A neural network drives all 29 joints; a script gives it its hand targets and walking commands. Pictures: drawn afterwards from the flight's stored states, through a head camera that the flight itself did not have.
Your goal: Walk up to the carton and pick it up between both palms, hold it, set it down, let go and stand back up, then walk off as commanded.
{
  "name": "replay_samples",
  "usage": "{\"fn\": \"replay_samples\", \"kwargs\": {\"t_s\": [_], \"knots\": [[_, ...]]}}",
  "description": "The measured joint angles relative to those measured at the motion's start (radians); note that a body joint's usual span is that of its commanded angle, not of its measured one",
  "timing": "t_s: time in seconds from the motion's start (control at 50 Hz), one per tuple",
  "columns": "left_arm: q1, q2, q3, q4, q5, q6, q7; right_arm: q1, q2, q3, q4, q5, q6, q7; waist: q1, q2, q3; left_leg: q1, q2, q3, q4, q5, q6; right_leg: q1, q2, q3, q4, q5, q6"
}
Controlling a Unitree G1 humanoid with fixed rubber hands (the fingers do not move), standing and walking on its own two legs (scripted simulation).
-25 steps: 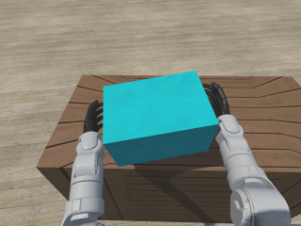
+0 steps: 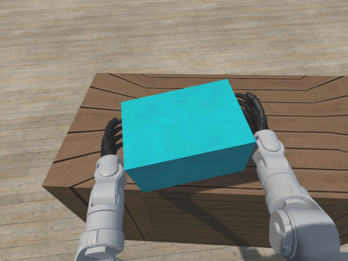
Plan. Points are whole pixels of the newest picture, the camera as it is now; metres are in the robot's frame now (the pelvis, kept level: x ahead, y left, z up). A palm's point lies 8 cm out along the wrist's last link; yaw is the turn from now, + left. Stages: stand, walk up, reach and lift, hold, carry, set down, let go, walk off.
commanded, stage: set down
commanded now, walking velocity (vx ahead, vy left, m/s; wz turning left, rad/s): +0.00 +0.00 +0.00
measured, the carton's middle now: (184, 137) +0.39 +0.01 +0.07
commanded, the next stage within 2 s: none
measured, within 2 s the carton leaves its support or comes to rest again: neither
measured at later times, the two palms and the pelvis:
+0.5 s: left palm (117, 157) +0.36 +0.17 +0.03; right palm (249, 124) +0.44 -0.17 +0.06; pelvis +0.01 -0.01 +0.00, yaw -1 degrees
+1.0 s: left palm (122, 163) +0.36 +0.17 -0.01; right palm (246, 125) +0.46 -0.17 +0.03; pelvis +0.00 -0.01 -0.01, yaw -1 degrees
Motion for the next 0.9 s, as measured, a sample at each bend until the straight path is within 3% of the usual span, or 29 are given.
{"fn": "replay_samples", "kwargs": {"t_s": [0.24, 0.54, 0.9], "knots": [[-0.003, -0.005, 0.007, 0.065, 0.000, -0.079, 0.018, -0.035, -0.015, -0.003, 0.072, -0.014, -0.054, 0.011, 0.026, 0.011, -0.025, -0.078, 0.013, 0.000, 0.000, 0.004, -0.010, -0.079, 0.013, 0.000, 0.000, 0.005, -0.010], [-0.034, -0.006, 0.037, 0.171, 0.000, -0.204, 0.031, -0.100, -0.034, 0.002, 0.156, -0.042, -0.123, 0.011, 0.034, 0.018, -0.079, -0.198, 0.017, 0.000, 0.000, 0.020, -0.012, -0.200, 0.017, 0.000, -0.001, 0.022, -0.013], [-0.055, -0.014, 0.045, 0.242, 0.000, -0.268, 0.063, -0.180, -0.065, -0.004, 0.267, -0.072, -0.165, 0.029, 0.061, 0.021, -0.145, -0.333, 0.025, 0.000, 0.000, 0.042, -0.016, -0.335, 0.025, 0.000, -0.004, 0.046, -0.022]]}}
